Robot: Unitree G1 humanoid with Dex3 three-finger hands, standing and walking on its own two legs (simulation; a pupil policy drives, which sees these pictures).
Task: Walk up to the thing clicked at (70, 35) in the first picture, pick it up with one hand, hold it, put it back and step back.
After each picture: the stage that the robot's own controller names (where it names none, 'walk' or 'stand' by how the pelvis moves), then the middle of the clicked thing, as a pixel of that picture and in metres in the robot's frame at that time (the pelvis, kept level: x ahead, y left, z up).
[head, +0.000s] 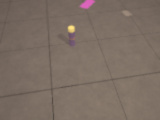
stand; (71, 36) +1.38 +0.13 -0.66
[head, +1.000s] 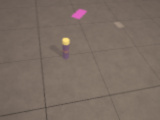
walk; (65, 49) +1.25 +0.12 -0.65
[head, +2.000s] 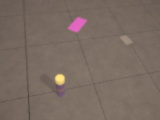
walk; (60, 86) +0.68 +0.14 -0.65
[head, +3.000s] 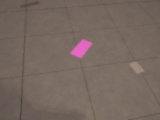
walk; out of the picture +0.36 +0.17 -0.65
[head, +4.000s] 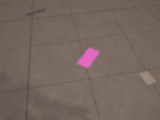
stand; out of the picture +0.25 +0.16 -0.64
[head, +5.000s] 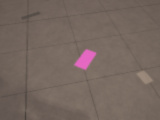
stand; out of the picture +0.24 +0.16 -0.65
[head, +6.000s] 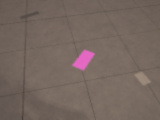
stand; out of the picture +0.23 +0.17 -0.66
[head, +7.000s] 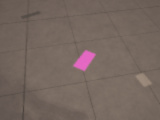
stand; out of the picture +0.23 +0.17 -0.66
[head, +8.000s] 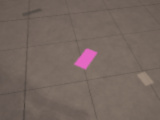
go down; out of the picture +0.22 +0.17 -0.66
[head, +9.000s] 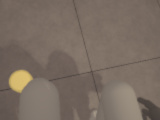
go down; (27, 86) +0.32 +0.21 -0.26
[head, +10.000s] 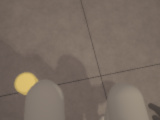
approach; (34, 89) +0.31 +0.21 -0.24
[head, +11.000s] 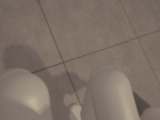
close in; out of the picture +0.30 +0.24 -0.15
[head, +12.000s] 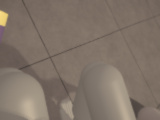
close; out of the picture +0.43 +0.22 -0.18
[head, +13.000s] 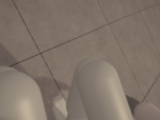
lift; out of the picture +0.46 +0.20 -0.23
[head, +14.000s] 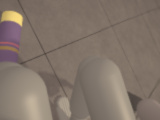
lift; (8, 47) +0.45 +0.11 -0.22
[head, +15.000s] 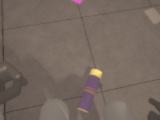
lift; (90, 89) +0.41 -0.04 -0.48
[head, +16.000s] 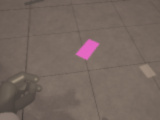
hold; out of the picture +0.32 -0.14 -0.69
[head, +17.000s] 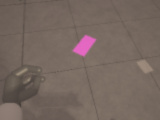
hold; out of the picture +0.28 -0.21 -0.69
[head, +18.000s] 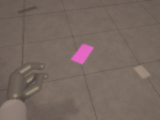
stand; out of the picture +0.26 -0.28 -0.70
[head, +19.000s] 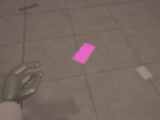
hold; out of the picture +0.22 -0.35 -0.70
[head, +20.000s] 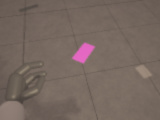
stand; out of the picture +0.21 -0.39 -0.70
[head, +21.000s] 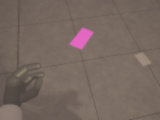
stand; out of the picture +0.19 -0.45 -0.67
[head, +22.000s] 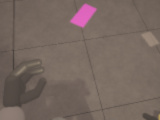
stand; out of the picture +0.20 -0.48 -0.58
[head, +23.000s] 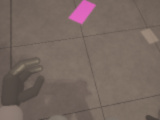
close; out of the picture +0.19 -0.52 -0.57
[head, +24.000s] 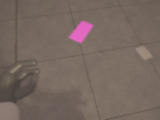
close; out of the picture +0.15 -0.55 -0.65
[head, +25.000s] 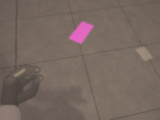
stand; out of the picture +0.13 -0.57 -0.65
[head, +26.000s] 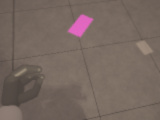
close; out of the picture +0.14 -0.59 -0.62
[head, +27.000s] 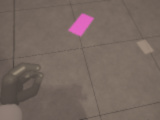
close; out of the picture +0.14 -0.60 -0.61
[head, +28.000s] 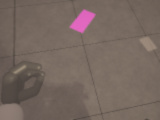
close; out of the picture +0.13 -0.61 -0.60
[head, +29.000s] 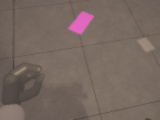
close; out of the picture +0.13 -0.61 -0.61
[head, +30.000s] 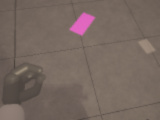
close; out of the picture +0.14 -0.62 -0.61
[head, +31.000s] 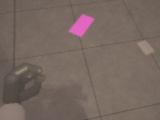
close; out of the picture +0.13 -0.62 -0.62
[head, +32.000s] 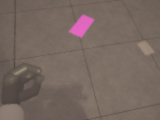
close; out of the picture +0.13 -0.62 -0.62
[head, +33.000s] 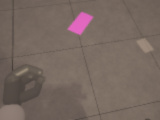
close; out of the picture +0.14 -0.62 -0.61
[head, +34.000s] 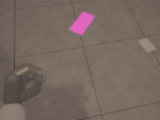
close; out of the picture +0.13 -0.61 -0.61
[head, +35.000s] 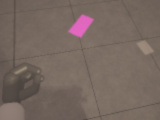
close; out of the picture +0.14 -0.61 -0.62
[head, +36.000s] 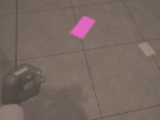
close; out of the picture +0.13 -0.61 -0.62
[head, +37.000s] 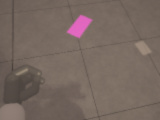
close; out of the picture +0.13 -0.60 -0.63
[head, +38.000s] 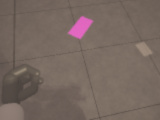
hold; out of the picture +0.13 -0.60 -0.63
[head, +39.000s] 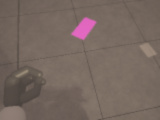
hold; out of the picture +0.13 -0.60 -0.63
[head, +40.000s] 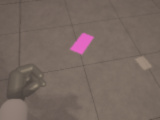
hold; out of the picture +0.12 -0.60 -0.68
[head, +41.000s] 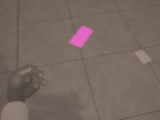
hold; out of the picture +0.14 -0.59 -0.66
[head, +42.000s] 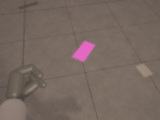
close; out of the picture +0.12 -0.59 -0.70
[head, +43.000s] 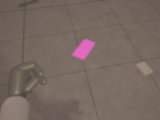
hold; out of the picture +0.12 -0.58 -0.69
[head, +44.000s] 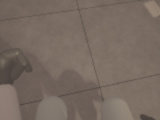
crouch; out of the picture +0.21 -0.57 -0.46
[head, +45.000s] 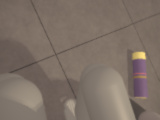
lower; (139, 75) +0.34 -0.52 -0.24
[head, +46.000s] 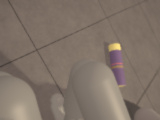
lower; (116, 65) +0.41 -0.51 -0.24
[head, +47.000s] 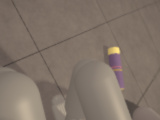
lower; (115, 68) +0.41 -0.51 -0.24
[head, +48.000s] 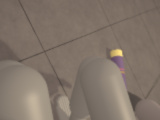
lower; (118, 70) +0.40 -0.52 -0.22
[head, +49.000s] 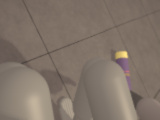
loosen; (123, 73) +0.39 -0.51 -0.22
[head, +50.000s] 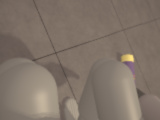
withdraw; (128, 76) +0.38 -0.51 -0.21
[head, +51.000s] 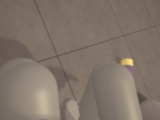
rise; (127, 80) +0.40 -0.50 -0.22
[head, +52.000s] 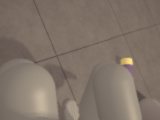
stand; (127, 79) +0.40 -0.49 -0.22
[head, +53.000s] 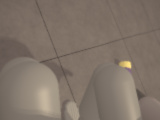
lift; (125, 82) +0.40 -0.49 -0.22
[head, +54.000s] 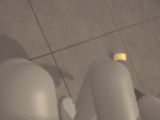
lift; (121, 75) +0.40 -0.49 -0.22
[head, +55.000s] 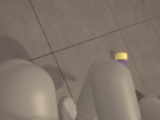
lift; (122, 74) +0.40 -0.48 -0.22
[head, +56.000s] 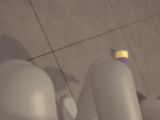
lift; (122, 73) +0.40 -0.47 -0.22
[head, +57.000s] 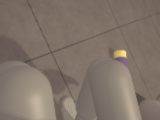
lift; (121, 72) +0.40 -0.47 -0.21
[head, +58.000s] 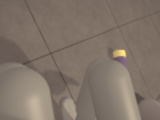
lift; (121, 72) +0.40 -0.46 -0.21
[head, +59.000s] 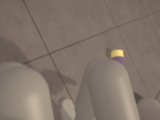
lift; (118, 72) +0.40 -0.46 -0.21
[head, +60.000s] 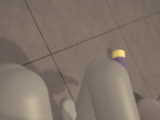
lift; (120, 72) +0.39 -0.46 -0.21
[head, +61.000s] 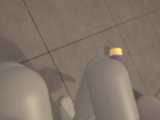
lift; (117, 70) +0.40 -0.45 -0.21
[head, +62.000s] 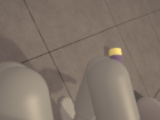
lift; (116, 70) +0.40 -0.45 -0.21
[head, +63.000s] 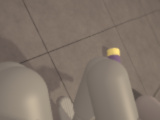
lift; (115, 70) +0.40 -0.44 -0.21
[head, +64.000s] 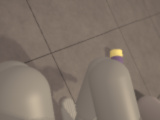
lift; (117, 72) +0.40 -0.44 -0.21
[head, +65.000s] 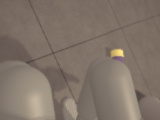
lift; (118, 72) +0.39 -0.43 -0.21
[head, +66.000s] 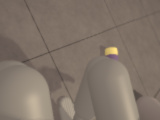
lift; (112, 70) +0.40 -0.42 -0.21
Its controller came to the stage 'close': yes
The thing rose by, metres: 0.00
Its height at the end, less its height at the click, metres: -0.09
